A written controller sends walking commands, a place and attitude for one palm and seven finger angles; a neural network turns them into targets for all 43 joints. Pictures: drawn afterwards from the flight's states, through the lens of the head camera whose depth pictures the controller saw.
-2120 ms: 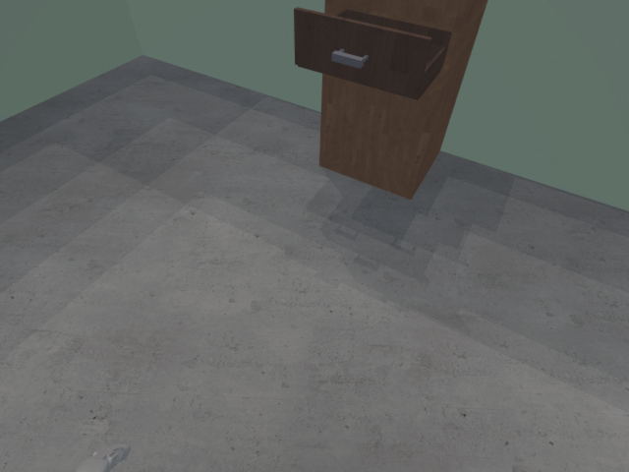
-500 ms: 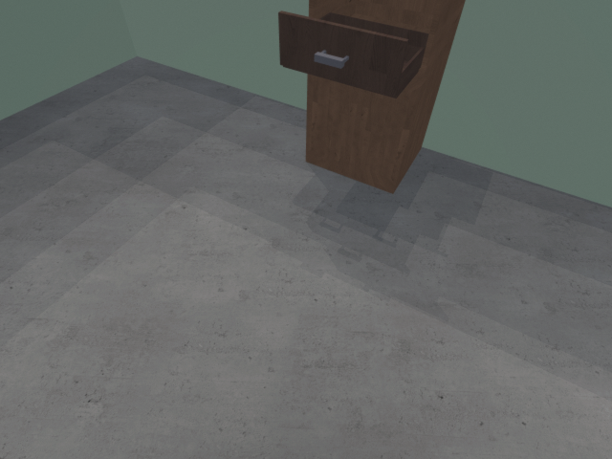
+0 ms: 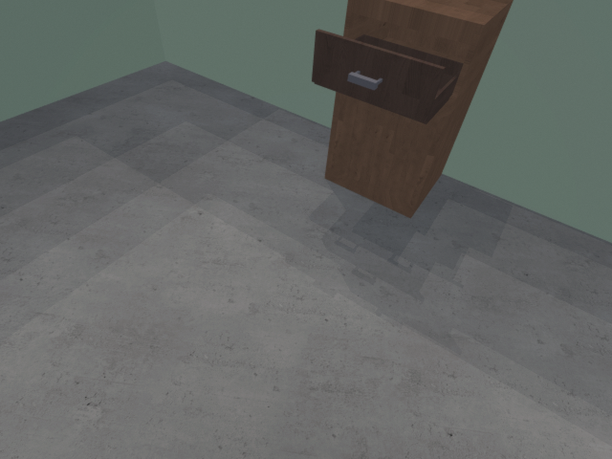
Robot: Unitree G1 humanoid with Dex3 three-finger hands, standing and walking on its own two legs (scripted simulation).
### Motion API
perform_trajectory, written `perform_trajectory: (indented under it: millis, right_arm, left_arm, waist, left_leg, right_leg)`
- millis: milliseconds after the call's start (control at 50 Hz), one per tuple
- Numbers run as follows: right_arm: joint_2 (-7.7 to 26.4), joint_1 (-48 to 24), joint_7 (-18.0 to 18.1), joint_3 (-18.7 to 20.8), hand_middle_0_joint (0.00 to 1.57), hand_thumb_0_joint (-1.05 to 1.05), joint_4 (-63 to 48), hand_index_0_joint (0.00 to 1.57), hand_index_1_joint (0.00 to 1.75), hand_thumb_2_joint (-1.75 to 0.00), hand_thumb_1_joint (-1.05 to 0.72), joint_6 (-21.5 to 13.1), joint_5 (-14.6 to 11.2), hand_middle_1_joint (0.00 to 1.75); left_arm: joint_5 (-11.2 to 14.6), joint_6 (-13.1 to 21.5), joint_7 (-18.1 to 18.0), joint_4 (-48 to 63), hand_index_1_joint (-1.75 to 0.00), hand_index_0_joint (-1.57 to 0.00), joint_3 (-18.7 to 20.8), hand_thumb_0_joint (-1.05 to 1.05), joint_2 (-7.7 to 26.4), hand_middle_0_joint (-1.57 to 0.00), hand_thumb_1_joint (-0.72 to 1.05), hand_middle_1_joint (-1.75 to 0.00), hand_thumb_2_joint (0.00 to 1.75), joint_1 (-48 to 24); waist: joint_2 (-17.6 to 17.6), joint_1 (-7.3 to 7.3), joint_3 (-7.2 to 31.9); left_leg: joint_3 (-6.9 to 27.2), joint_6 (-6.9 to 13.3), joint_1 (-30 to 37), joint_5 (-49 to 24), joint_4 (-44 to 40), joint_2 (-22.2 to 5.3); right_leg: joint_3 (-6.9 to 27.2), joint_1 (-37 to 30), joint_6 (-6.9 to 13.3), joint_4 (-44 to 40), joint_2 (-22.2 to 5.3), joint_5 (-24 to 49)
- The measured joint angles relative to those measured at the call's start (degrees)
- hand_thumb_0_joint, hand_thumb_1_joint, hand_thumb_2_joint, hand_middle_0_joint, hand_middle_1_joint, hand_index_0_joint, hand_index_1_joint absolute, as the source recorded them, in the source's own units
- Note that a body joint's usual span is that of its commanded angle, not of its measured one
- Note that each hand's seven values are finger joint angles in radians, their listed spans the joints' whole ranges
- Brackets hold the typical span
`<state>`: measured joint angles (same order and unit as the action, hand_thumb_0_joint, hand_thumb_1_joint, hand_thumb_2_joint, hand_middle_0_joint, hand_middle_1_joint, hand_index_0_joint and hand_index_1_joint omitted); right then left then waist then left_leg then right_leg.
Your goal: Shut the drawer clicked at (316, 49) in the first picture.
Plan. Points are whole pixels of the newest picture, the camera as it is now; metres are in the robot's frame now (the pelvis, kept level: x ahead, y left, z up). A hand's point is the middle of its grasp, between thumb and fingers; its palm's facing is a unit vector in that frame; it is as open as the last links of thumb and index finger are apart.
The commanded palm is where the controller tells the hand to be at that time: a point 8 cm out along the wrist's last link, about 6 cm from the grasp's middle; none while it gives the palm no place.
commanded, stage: walk to a spot facing it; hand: left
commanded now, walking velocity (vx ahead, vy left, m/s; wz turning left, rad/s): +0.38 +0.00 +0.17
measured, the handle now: (365, 78) +1.27 -0.12 -0.05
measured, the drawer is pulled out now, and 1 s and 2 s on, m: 0.26 0.26 0.26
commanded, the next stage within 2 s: turn to face it in 1.20 s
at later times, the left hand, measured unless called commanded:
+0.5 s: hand (197, 383) +0.28 +0.20 -0.18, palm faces -0.03 -0.99 -0.11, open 7.4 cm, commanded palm none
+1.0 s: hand (195, 347) +0.34 +0.22 -0.17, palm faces +0.16 -0.97 -0.18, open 7.3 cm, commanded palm none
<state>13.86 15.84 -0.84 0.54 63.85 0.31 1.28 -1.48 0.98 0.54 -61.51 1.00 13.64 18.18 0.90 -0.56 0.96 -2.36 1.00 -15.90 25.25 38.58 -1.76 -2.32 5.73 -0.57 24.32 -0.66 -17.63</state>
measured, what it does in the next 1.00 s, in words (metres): walks ahead: right foot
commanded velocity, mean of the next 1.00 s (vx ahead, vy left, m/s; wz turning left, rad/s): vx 0.38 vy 0.00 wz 0.05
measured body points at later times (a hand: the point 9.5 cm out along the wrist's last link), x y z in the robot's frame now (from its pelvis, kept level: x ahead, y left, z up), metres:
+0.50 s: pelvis +0.18 +0.04 +0.00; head +0.20 +0.06 +0.44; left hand +0.28 +0.25 -0.16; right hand +0.03 -0.13 -0.14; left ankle +0.02 +0.10 -0.74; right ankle +0.32 -0.08 -0.69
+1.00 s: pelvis +0.42 +0.05 +0.00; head +0.43 +0.06 +0.45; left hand +0.33 +0.27 -0.15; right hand +0.55 -0.18 -0.14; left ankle +0.54 +0.19 -0.70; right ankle +0.34 -0.05 -0.74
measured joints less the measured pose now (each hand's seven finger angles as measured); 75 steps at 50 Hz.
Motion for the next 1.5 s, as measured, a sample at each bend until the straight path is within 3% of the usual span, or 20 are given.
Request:
perform_trajectory:
  millis: [40,60,120,160,220,380,460,540,600,680,740,820,900,1020,1080,1100,1160,1220,1360,1500]
  right_arm:
    - [-1.09,1.2,-0.1,0.14,0.2,0.0,-0.52,0.2,0.3,-0.9,-0.91,-0.94,-0.17,0.3]
    - [-1.76,1.69,0.01,0.27,0.2,0.0,-0.7,0.2,0.3,-0.9,-0.91,-1.64,-0.13,0.3]
    - [-3.45,4.01,0.69,0.69,0.2,0.0,-1.36,0.2,0.3,-0.9,-0.91,-3.2,-0.02,0.3]
    - [-4.74,6.11,1.23,0.56,0.2,0.0,-1.09,0.2,0.3,-0.9,-0.91,-3.78,-0.16,0.3]
    - [-6.97,9.08,1.87,-0.02,0.2,0.0,0.48,0.2,0.3,-0.9,-0.91,-4.67,-0.43,0.3]
    - [-10.95,14.07,2.86,-0.6,0.2,0.0,4.32,0.21,0.3,-0.9,-0.91,-5.5,-0.77,0.3]
    - [-11.38,14.97,3.15,-0.48,0.2,0.0,4.68,0.21,0.3,-0.9,-0.91,-5.76,-0.43,0.3]
    - [-10.68,15.42,3.34,-0.13,0.2,0.0,5.04,0.21,0.3,-0.9,-0.91,-5.73,-0.23,0.3]
    - [-9.94,16.03,3.21,0.35,0.2,0.0,5.78,0.21,0.3,-0.9,-0.91,-4.99,-0.42,0.3]
    - [-8.64,11.87,2.38,1.34,0.2,0.0,4.85,0.21,0.3,-0.9,-0.91,-3.74,-1.06,0.3]
    - [-6.76,6.81,2.08,2.23,0.2,0.0,1.9,0.2,0.3,-0.9,-0.91,-3.04,-0.4,0.3]
    - [-4.56,-0.07,1.6,3.1,0.2,0.0,-2.9,0.2,0.3,-0.9,-0.91,-2.42,0.15,0.3]
    - [-3.63,-5.08,0.49,3.32,0.19,0.0,-5.91,0.2,0.3,-0.9,-0.91,-2.22,0.19,0.3]
    - [-3.66,-9.75,-0.74,2.63,0.19,0.0,-6.86,0.2,0.3,-0.9,-0.91,-2.29,0.1,0.3]
    - [-4.1,-11.07,-0.72,2.01,0.2,0.0,-7.17,0.2,0.3,-0.9,-0.91,-3.14,0.31,0.3]
    - [-4.36,-11.42,-0.5,1.93,0.2,0.0,-7.34,0.2,0.3,-0.9,-0.91,-3.82,0.54,0.3]
    - [-5.44,-11.13,0.22,1.29,0.2,0.0,-7.51,0.2,0.3,-0.9,-0.91,-4.97,0.39,0.3]
    - [-6.75,-8.57,1.05,0.99,0.2,-0.01,-6.57,0.2,0.3,-0.9,-0.91,-5.36,0.04,0.3]
    - [-4.74,-2.91,2.79,2.26,0.2,-0.04,-4.93,0.21,0.3,-0.9,-0.96,-5.68,-0.25,0.3]
    - [-4.79,1.77,2.59,2.0,0.2,-0.02,-2.6,0.2,0.3,-0.9,-0.93,-3.42,0.26,0.3]
  left_arm:
    - [0.07,-0.16,0.01,-0.81,-0.3,-0.2,0.25,0.0,-0.62,-0.2,0.91,-0.3,0.89,2.06]
    - [0.25,-0.52,0.05,-1.37,-0.3,-0.2,0.41,0.0,-0.78,-0.2,0.91,-0.3,0.89,3.06]
    - [0.07,-2.07,0.05,-3.33,-0.3,-0.2,0.59,0.01,-1.84,-0.2,0.91,-0.3,0.89,4.89]
    - [-0.21,-2.07,0.27,-3.91,-0.3,-0.2,0.88,0.01,-2.15,-0.2,0.91,-0.3,0.89,4.57]
    - [-0.29,-1.28,0.53,-2.95,-0.3,-0.19,1.33,0.01,-2.13,-0.2,0.91,-0.3,0.89,2.35]
    - [-0.01,-0.96,0.59,0.87,-0.3,-0.19,1.98,0.01,-3.28,-0.2,0.91,-0.3,0.89,-5.24]
    - [0.31,-0.85,0.79,1.96,-0.3,-0.19,1.87,0.01,-4.08,-0.19,0.91,-0.3,0.9,-9.41]
    - [0.36,-0.12,0.73,3.34,-0.3,-0.19,1.52,0.01,-5.15,-0.2,0.91,-0.3,0.9,-13.12]
    - [-0.06,1.82,0.58,4.71,-0.3,-0.19,1.26,0.01,-5.73,-0.2,0.91,-0.3,0.89,-13.7]
    - [0.36,3.84,-0.1,5.04,-0.3,-0.2,1.7,0.0,-5.67,-0.2,0.91,-0.3,0.89,-11.82]
    - [0.75,3.9,-1.26,3.29,-0.3,-0.2,2.53,0.0,-5.12,-0.2,0.92,-0.3,0.89,-7.96]
    - [0.31,3.69,-1.71,0.49,-0.3,-0.2,2.83,-0.01,-3.5,-0.2,0.95,-0.3,0.89,-2.58]
    - [0.23,3.33,-1.13,-1.9,-0.3,-0.19,2.21,-0.01,-3.4,-0.2,0.94,-0.3,0.89,2.03]
    - [0.08,3.38,-0.8,-3.1,-0.3,-0.19,1.35,0.0,-4.46,-0.2,0.92,-0.3,0.89,6.35]
    - [0.14,3.2,-0.87,-3.75,-0.3,-0.19,1.2,0.0,-5.1,-0.2,0.92,-0.3,0.89,8.57]
    - [0.33,2.87,-0.83,-4.24,-0.3,-0.19,1.22,0.0,-5.35,-0.2,0.92,-0.3,0.89,8.87]
    - [0.65,1.5,-0.7,-5.03,-0.3,-0.19,1.21,0.01,-5.77,-0.2,0.91,-0.3,0.89,7.47]
    - [0.44,0.73,-0.59,-4.48,-0.3,-0.19,1.84,0.01,-5.57,-0.2,0.91,-0.3,0.89,5.17]
    - [-0.23,-1.25,-0.48,0.55,-0.3,-0.19,3.53,0.01,-4.23,-0.2,0.91,-0.3,0.89,-1.34]
    - [-0.01,-2.71,0.35,4.51,-0.3,-0.19,4.1,0.0,-3.25,-0.19,0.92,-0.3,0.9,-7.41]
  waist:
    - [0.76,0.09,-0.91]
    - [1.67,0.08,-1.21]
    - [2.02,0.7,-0.89]
    - [1.8,1.52,-0.88]
    - [1.76,1.82,-1.72]
    - [1.35,2.14,-3.29]
    - [1.2,3.56,-4.11]
    - [0.07,4.78,-4.81]
    - [-0.83,4.3,-4.56]
    - [-1.48,2.74,-5.13]
    - [-1.48,2.1,-4.15]
    - [-2.04,1.96,-2.89]
    - [-2.14,1.08,-2.16]
    - [-1.73,-2.41,-3.16]
    - [-0.97,-3.59,-3.76]
    - [-0.59,-3.39,-4.15]
    - [0.31,-3.3,-5.6]
    - [0.72,-2.55,-5.13]
    - [1.61,-1.01,-2.81]
    - [0.14,0.6,-4.04]
  left_leg:
    - [-1.29,0.31,0.75,-4.57,-4.23,0.12]
    - [-2.12,0.99,1.16,-7.53,-4.46,0.87]
    - [-3.72,2.99,2.99,-5.57,-4.99,1.73]
    - [-3.59,3.31,5.66,-6.02,-8.82,2.3]
    - [-2.78,3.76,10.07,-8.17,-15.4,3.24]
    - [-2.05,3.94,19.24,-8.06,-24.45,4.47]
    - [-2.02,3.58,23.07,-5.82,-26.13,4.88]
    - [-1.93,2.81,25.89,-1.43,-24.7,4.57]
    - [-1.81,1.95,23.94,4.01,-13.01,3.58]
    - [1.36,1.97,5.15,0.31,29.01,1.68]
    - [1.57,1.48,-6.71,-4.82,36.37,-1.43]
    - [1.76,-0.33,-17.14,-10.16,29.39,-5.41]
    - [0.57,-1.81,-20.12,-15.96,17.31,-7.23]
    - [-2.4,-1.21,-15.05,-16.23,1.76,-5.27]
    - [-4.48,0.21,-8.92,-15.14,-5.22,-2.75]
    - [-4.99,1.12,-8.16,-17.21,-5.3,-2.13]
    - [-6.94,3.17,-5.65,-12.38,-2.44,-1.25]
    - [-8.81,2.69,-0.47,-11.72,-6.99,-0.87]
    - [-12.68,2.79,7.57,-11.85,-15.5,-0.31]
    - [-15.8,1.05,10.84,-8.5,-15.1,-1.82]
  right_leg:
    - [-0.26,-0.25,-0.86,2.14,-1.02,-2.02]
    - [0.09,0.72,-0.16,5.26,-2.01,-3.97]
    - [0.96,8.75,1.1,24.42,-1.96,-9.25]
    - [0.27,14.17,1.42,33.76,-2.1,-6.08]
    - [-0.7,20.73,0.65,38.87,-3.26,-0.21]
    - [-1.96,31.31,-0.54,35.02,-5.14,9.01]
    - [-3.72,30.67,0.17,24.62,-4.42,10.91]
    - [-5.57,26.65,2.49,16.02,-1.72,8.51]
    - [-6.73,19.89,5.06,10.15,0.68,8.96]
    - [-8.1,15.78,6.34,12.94,1.33,3.16]
    - [-8.12,10.62,5.44,8.13,1.79,2.88]
    - [-7.84,5.34,5.18,2.24,2.28,3.03]
    - [-7.51,0.97,4.17,-1.75,2.14,2.15]
    - [-7.99,-4.85,1.51,-3.67,1.08,-1.79]
    - [-7.72,-5.65,-0.28,1.14,-0.66,-6.46]
    - [-7.38,-3.81,-0.29,7.01,-1.81,-8.34]
    - [-2.25,6.83,0.92,33.77,-2.68,-10.58]
    - [-0.78,16.19,0.92,45.46,-3.47,-5.22]
    - [0.15,27.85,-0.69,42.13,-5.26,4.56]
    - [-2.75,25.83,-1.37,27.67,-5.09,5.86]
